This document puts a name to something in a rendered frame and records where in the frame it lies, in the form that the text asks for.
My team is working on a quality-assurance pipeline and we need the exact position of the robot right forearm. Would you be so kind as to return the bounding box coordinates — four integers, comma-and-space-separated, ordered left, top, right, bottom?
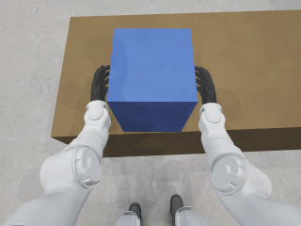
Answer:
198, 103, 249, 173

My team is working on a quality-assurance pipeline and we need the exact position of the robot left forearm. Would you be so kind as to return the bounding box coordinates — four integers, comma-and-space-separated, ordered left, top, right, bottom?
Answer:
40, 100, 111, 181

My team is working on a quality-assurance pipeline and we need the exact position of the robot left hand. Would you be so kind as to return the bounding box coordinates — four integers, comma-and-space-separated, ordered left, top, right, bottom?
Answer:
90, 65, 111, 102

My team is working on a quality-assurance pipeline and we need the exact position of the robot right foot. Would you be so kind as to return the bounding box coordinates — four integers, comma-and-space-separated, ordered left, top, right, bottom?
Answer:
170, 194, 183, 226

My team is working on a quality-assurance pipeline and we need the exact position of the pedestal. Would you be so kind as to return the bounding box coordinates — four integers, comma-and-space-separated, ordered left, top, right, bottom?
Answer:
51, 9, 301, 158

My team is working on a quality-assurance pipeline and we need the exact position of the carton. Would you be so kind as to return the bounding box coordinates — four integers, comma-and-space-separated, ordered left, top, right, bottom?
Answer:
106, 28, 198, 132

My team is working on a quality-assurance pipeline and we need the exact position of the right robot upper arm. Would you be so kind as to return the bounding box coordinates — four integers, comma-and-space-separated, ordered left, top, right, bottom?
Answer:
210, 155, 301, 226

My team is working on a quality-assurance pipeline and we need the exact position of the robot left shin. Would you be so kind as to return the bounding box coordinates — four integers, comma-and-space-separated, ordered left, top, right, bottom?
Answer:
123, 211, 137, 217

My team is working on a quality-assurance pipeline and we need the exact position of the robot right hand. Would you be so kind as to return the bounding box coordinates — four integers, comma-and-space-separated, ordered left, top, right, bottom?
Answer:
194, 66, 217, 105

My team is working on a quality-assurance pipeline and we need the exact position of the left robot upper arm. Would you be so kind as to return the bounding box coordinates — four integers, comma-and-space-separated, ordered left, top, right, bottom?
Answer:
1, 146, 103, 226

